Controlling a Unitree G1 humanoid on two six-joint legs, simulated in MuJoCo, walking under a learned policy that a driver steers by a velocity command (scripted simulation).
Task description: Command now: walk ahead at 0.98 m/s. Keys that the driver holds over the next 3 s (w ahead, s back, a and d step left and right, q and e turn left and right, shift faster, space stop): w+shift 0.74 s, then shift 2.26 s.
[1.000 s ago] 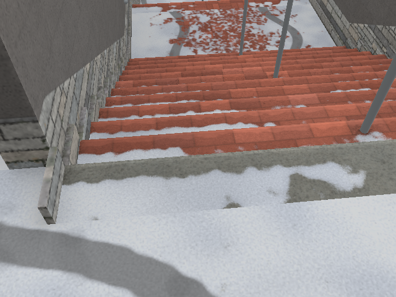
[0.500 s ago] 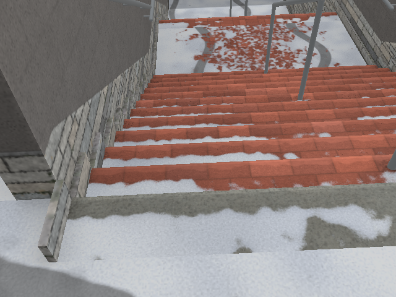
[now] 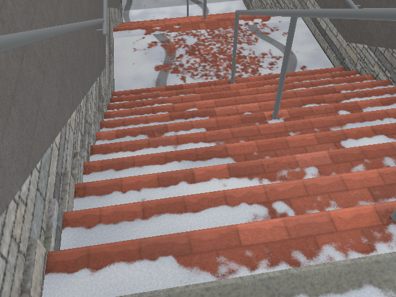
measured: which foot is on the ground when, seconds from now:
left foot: down 0.00-0.20, up 0.22-0.64, down 0.66-0.94, up 0.96-1.00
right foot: up 0.00-0.16, down 0.18-0.66, up 0.68-0.94, down 0.96-1.00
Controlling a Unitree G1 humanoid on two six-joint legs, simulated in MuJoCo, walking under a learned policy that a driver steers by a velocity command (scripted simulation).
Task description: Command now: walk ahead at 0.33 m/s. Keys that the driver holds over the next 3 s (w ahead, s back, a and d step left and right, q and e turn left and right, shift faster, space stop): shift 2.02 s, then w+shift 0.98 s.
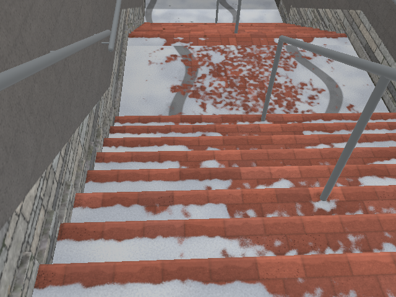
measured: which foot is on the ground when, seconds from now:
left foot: up 0.00-0.18, down 0.20-0.24, up 0.26-0.50, down 0.52-1.00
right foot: down 0.00-0.52, up 0.54-0.70, down 0.72-0.92, up 0.94-1.00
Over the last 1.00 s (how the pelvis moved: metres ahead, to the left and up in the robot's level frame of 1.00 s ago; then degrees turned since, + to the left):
0.92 0.00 -0.30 2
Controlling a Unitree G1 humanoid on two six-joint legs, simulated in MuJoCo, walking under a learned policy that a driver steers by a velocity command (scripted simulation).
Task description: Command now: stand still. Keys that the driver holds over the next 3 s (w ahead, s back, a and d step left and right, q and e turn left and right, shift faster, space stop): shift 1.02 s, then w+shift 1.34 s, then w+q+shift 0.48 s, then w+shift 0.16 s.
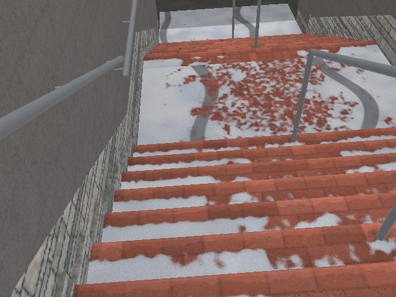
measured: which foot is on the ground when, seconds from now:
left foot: down 0.00-1.00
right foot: up 0.00-0.00, down 0.02-1.00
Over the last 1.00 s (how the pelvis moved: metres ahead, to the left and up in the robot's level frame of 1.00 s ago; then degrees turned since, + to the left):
0.29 0.08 -0.14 0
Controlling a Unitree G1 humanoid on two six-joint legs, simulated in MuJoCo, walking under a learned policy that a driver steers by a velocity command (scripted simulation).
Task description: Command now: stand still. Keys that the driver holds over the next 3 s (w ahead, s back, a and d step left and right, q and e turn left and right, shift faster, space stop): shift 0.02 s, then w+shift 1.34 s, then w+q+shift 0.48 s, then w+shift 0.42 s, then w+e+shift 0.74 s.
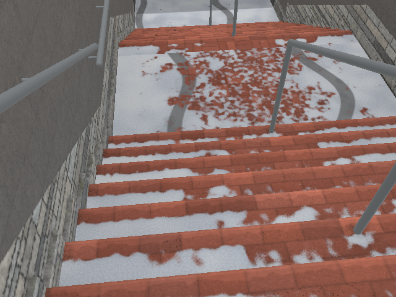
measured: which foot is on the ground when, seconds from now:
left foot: down 0.00-0.28, up 0.30-0.64, down 0.66-1.00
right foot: down 0.00-0.64, up 0.66-1.00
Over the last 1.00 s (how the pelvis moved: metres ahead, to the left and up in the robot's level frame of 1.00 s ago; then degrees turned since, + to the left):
0.05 -0.01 -0.01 -1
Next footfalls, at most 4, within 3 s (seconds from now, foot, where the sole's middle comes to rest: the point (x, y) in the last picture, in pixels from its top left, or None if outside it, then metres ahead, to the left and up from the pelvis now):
0.66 left None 0.31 0.04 -0.92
1.06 right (232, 293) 0.62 -0.11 -1.07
1.42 left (193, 250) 0.88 0.06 -1.22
1.74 right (226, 209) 1.20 -0.13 -1.37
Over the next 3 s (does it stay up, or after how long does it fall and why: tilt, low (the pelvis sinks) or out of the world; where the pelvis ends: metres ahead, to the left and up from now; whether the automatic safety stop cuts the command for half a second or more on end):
stays up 2.12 0.29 -1.13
